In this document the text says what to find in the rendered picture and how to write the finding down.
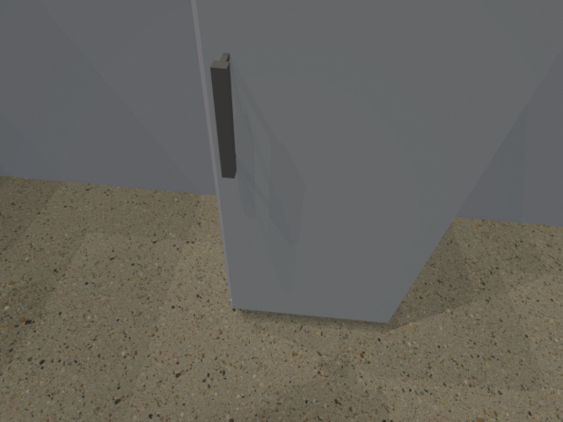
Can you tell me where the handle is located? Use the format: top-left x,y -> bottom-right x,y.
210,53 -> 237,178

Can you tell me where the fridge door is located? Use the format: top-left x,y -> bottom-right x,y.
196,0 -> 563,323

